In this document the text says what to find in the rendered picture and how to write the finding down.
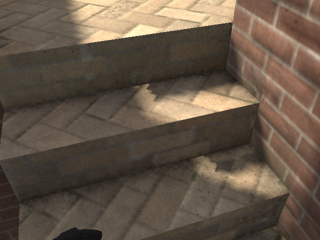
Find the robot left hand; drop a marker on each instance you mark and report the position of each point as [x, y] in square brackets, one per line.
[80, 234]

